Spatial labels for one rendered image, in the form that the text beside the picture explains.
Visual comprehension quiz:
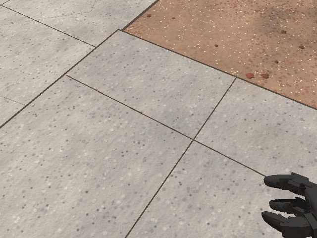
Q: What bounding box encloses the right robot hand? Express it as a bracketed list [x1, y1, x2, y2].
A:
[262, 172, 317, 238]

